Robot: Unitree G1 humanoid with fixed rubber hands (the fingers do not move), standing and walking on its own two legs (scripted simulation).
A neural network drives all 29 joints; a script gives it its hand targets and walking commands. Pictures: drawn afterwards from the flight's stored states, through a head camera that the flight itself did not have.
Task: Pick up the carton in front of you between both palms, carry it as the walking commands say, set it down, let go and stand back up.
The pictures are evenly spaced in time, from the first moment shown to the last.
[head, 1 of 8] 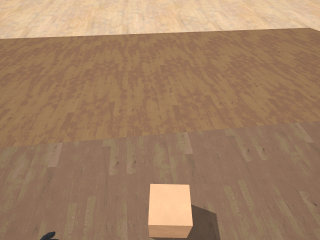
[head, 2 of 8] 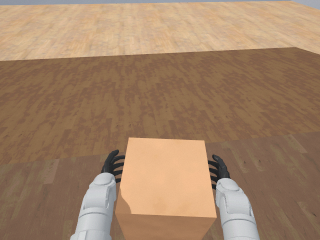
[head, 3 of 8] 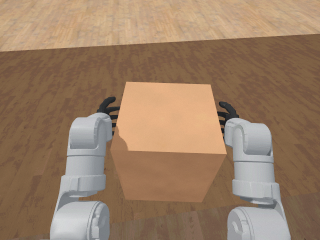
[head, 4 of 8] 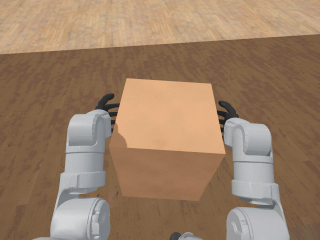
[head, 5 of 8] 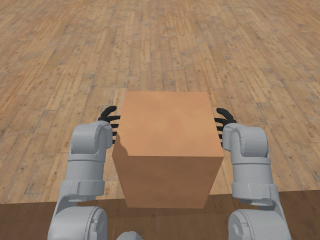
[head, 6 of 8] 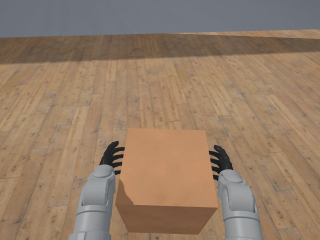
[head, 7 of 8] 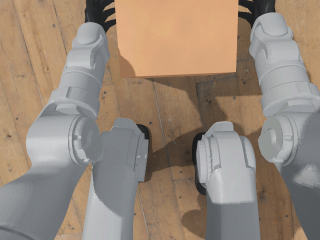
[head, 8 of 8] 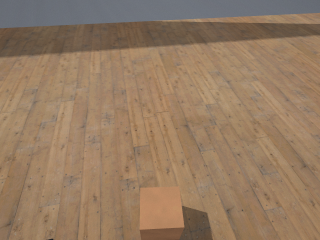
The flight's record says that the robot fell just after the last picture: no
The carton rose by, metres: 0.70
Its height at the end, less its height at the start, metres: -0.47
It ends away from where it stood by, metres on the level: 5.57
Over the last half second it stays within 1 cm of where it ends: yes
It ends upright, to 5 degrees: yes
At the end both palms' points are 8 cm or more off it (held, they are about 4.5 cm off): yes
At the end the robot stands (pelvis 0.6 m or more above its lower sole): yes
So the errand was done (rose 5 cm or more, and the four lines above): yes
